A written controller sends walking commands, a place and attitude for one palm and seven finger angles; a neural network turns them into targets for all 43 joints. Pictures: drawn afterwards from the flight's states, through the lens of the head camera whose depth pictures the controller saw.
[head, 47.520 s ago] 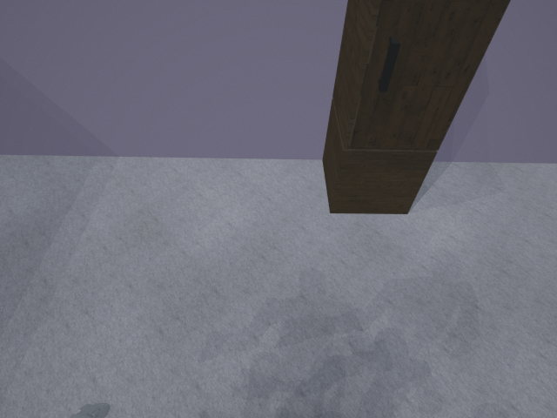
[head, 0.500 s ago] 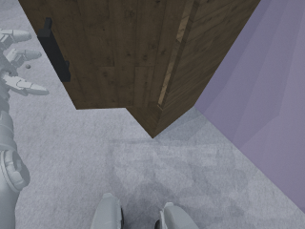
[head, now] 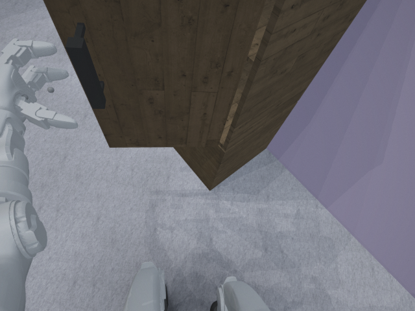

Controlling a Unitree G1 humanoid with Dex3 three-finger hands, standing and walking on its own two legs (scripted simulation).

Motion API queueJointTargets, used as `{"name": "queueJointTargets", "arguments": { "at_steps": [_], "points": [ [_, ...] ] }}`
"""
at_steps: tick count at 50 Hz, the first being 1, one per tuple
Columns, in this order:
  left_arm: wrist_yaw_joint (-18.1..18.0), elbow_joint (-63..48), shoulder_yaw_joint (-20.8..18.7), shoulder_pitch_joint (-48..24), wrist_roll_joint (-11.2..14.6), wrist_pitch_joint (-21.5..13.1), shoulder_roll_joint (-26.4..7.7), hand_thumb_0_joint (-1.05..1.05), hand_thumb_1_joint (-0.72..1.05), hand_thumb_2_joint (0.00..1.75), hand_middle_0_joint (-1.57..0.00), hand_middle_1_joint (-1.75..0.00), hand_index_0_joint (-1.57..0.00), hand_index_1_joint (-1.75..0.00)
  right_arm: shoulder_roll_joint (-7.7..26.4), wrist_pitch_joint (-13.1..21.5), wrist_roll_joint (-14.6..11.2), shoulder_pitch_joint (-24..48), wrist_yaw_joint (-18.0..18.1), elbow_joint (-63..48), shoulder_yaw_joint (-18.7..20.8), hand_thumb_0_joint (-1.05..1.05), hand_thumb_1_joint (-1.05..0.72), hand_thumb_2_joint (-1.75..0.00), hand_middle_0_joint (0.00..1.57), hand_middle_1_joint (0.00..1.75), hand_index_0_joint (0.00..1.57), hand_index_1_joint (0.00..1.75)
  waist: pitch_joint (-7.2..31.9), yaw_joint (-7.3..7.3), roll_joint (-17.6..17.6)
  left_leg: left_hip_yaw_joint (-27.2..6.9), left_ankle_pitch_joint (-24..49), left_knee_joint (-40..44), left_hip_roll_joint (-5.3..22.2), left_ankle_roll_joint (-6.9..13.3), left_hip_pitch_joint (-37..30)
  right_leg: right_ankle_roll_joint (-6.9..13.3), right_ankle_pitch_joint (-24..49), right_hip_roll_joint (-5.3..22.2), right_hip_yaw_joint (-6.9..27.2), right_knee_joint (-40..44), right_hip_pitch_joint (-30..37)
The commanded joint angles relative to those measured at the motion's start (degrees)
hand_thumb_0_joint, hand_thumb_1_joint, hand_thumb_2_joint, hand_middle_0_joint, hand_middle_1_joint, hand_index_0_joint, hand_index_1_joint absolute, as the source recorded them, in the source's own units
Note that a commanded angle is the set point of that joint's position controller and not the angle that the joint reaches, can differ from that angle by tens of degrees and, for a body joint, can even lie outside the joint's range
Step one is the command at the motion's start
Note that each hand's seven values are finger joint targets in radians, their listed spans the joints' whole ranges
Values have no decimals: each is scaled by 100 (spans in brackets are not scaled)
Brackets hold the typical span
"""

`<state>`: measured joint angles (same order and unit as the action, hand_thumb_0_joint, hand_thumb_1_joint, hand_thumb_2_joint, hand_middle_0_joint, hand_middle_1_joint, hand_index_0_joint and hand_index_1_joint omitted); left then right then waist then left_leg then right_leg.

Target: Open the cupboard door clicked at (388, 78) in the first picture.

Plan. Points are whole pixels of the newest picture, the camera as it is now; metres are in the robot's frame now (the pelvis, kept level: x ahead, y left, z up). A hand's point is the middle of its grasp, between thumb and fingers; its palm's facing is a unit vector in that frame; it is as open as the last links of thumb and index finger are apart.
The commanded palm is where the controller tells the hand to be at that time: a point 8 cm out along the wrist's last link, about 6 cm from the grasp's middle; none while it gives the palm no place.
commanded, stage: move the hooked fingers beside the handle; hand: left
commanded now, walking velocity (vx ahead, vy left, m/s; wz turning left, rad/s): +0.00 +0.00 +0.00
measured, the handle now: (90, 69) +0.54 +0.21 +0.08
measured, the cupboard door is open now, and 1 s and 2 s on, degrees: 55 55 55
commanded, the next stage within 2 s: slide the fingers in behind the handle in 0.02 s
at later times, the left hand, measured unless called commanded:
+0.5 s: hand (63, 87) +0.49 +0.24 +0.09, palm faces +0.05 -1.00 +0.00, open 14.1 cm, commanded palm +0.48 +0.27 +0.08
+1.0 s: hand (93, 88) +0.49 +0.19 +0.09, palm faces +0.02 -1.00 -0.02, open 14.0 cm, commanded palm +0.47 +0.23 +0.08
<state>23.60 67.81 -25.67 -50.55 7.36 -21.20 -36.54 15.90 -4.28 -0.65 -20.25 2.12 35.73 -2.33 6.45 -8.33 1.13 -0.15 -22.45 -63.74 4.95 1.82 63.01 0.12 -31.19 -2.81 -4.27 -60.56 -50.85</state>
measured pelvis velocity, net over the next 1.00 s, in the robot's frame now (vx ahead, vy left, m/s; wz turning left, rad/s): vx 0.00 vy -0.01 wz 0.01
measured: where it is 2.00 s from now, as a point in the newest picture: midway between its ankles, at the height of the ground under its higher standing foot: outside the picture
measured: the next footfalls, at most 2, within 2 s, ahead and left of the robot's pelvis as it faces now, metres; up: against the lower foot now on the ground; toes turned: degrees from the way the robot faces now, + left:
none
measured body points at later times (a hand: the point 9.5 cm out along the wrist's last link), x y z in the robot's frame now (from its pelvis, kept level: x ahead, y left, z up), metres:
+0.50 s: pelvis +0.00 +0.00 +0.00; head +0.13 +0.03 +0.43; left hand +0.48 +0.30 +0.09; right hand +0.01 -0.27 -0.10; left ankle +0.07 +0.10 -0.65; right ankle -0.02 -0.13 -0.65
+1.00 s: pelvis +0.00 -0.01 +0.00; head +0.12 +0.01 +0.44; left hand +0.49 +0.25 +0.09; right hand +0.02 -0.28 -0.11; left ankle +0.07 +0.10 -0.65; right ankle -0.02 -0.13 -0.65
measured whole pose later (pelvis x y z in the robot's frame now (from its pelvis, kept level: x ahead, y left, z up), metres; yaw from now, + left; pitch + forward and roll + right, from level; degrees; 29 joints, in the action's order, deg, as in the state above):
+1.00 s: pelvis +0.00 -0.01 +0.00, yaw +1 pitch +21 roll -4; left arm 15.5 65.7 -20.6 -49.6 6.6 -22.1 -28.4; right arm 14.8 -4.1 -0.1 -21.3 0.5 37.2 -1.4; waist 7.2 -8.2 2.1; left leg -0.4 -22.3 -62.8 4.9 0.6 61.3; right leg 1.2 -31.9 -2.9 -4.3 -61.0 -49.8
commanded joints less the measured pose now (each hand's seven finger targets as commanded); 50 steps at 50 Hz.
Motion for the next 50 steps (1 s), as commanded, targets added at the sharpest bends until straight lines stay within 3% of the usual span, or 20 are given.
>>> {"name": "queueJointTargets", "arguments": {
  "at_steps": [1,3,6,9,13,15,16,20,24,25,29,33,34,37,41,42,43,45,47,50],
  "points": [
    [-80,-1193,-227,-2573,77,-331,-1715,0,-50,30,-30,-120,-30,-120,1137,112,-1,-972,134,-231,415,0,-90,-90,20,30,20,30,2650,-88,1054,-544,1498,577,-110,-1,-3696,125,1396,-162,140,838,-654],
    [-69,-1167,-310,-2512,70,-317,-1869,0,-50,30,-30,-120,-30,-120,1138,111,-5,-961,130,-243,398,0,-90,-90,20,30,20,30,2674,-48,1098,-502,1490,556,-114,1,-3581,125,1419,-167,159,841,-552],
    [-36,-1164,-243,-2526,93,-334,-1764,0,-50,30,-30,-120,-30,-120,1128,117,-6,-989,138,-212,403,0,-90,-90,20,30,20,30,2681,-76,1116,-535,1574,558,-102,-4,-3661,127,1455,-182,144,830,-612],
    [-15,-1308,-15,-2383,169,-324,-1302,0,-50,30,-30,-120,-30,-120,1089,126,18,-1032,108,-222,441,0,-90,-90,20,30,20,30,2790,-85,1140,-569,1721,584,-104,-8,-3904,147,1496,-194,91,825,-689],
    [-71,-1050,-211,-2256,162,-159,-1584,0,-50,30,-30,-120,-30,-120,1126,92,-12,-1032,104,-221,426,0,-90,-90,20,30,20,30,2474,-72,814,-449,1416,590,-140,35,-3346,98,1466,-178,148,908,-452],
    [-148,-1315,-242,-2391,112,-254,-1615,0,-50,30,-30,-120,-30,-120,1101,112,9,-1052,101,-214,436,0,-90,-90,20,30,20,30,2704,-23,972,-465,1609,582,-130,22,-3545,113,1572,-174,158,859,-427],
    [-181,-1398,-107,-2376,111,-288,-1425,0,-50,30,-30,-120,-30,-120,1069,121,14,-1023,79,-228,437,0,-90,-90,20,30,20,30,2714,-18,1162,-468,1597,585,-135,4,-3647,123,1522,-177,146,861,-517],
    [-313,-1339,-49,-2438,106,-360,-1254,0,-50,30,-30,-120,-30,-120,1068,123,19,-1048,58,-156,462,0,-90,-90,20,30,20,30,2569,-107,950,-506,1545,589,-113,2,-3640,113,1480,-190,129,867,-614],
    [-408,-1620,203,-2641,79,-438,-916,0,-50,30,-30,-120,-30,-120,1033,162,48,-1066,39,-115,484,0,-90,-90,20,30,20,30,2688,-129,1243,-566,1576,628,-123,-22,-3970,154,1429,-179,109,864,-738],
    [-427,-1659,242,-2602,55,-443,-856,0,-50,30,-30,-120,-30,-120,1038,157,40,-1043,25,-96,503,0,-90,-90,20,30,20,30,2817,-115,1245,-581,1613,631,-115,-34,-4083,145,1449,-180,108,873,-762],
    [-494,-1647,430,-2554,116,-424,-506,0,-50,30,-30,-120,-30,-120,1000,168,46,-1050,11,-53,512,0,-90,-90,20,30,20,30,2668,-180,1060,-602,1708,648,-127,-21,-4110,160,1529,-189,75,908,-729],
    [-684,-1409,271,-2528,63,-334,-651,0,-50,30,-30,-120,-30,-120,1007,162,45,-980,-12,-90,495,0,-90,-90,20,30,20,30,2484,-143,866,-534,1389,664,-159,0,-3704,123,1410,-152,109,927,-612],
    [-767,-1358,93,-2516,36,-361,-828,0,-50,30,-30,-120,-30,-120,1011,165,64,-1032,-7,-105,480,0,-90,-90,20,30,20,30,2461,-104,737,-520,1441,640,-171,16,-3598,131,1464,-163,130,900,-505],
    [-884,-1401,41,-2398,-75,-429,-919,0,-50,30,-30,-120,-30,-120,977,157,62,-962,-40,-185,470,0,-90,-90,20,30,20,30,2592,-29,818,-414,1506,600,-195,11,-3484,105,1623,-149,187,886,-298],
    [-819,-1526,292,-2388,-53,-533,-609,0,-50,30,-30,-120,-30,-120,935,139,47,-935,-64,-186,484,0,-90,-90,20,30,20,30,2693,-104,865,-398,1699,542,-188,11,-3607,97,1863,-165,202,855,-285],
    [-794,-1511,292,-2356,-25,-521,-591,0,-50,30,-30,-120,-30,-120,941,127,47,-942,-69,-192,486,0,-90,-90,20,30,20,30,2652,-67,877,-406,1674,576,-194,-4,-3609,106,1825,-166,185,865,-252],
    [-775,-1474,291,-2255,18,-487,-534,0,-50,30,-30,-120,-30,-120,943,122,34,-924,-75,-221,496,0,-90,-90,20,30,20,30,2645,-74,694,-380,1592,575,-208,19,-3517,91,1826,-173,196,898,-181],
    [-769,-1485,432,-2417,54,-489,-368,0,-50,30,-30,-120,-30,-120,927,133,20,-914,-64,-176,496,0,-90,-90,20,30,20,30,2593,-147,761,-377,1565,556,-206,28,-3543,83,1813,-161,216,902,-300],
    [-827,-1306,427,-2464,41,-417,-381,0,-50,30,-30,-120,-30,-120,932,127,30,-929,-69,-152,481,0,-90,-90,20,30,20,30,2364,-171,651,-385,1350,573,-212,36,-3324,75,1651,-155,212,930,-321],
    [-940,-1597,266,-2569,15,-517,-531,0,-50,30,-30,-120,-30,-120,927,168,54,-937,-70,-149,497,0,-90,-90,20,30,20,30,2734,-77,808,-379,1521,544,-221,34,-3486,90,1779,-139,246,871,-211]
  ]
}}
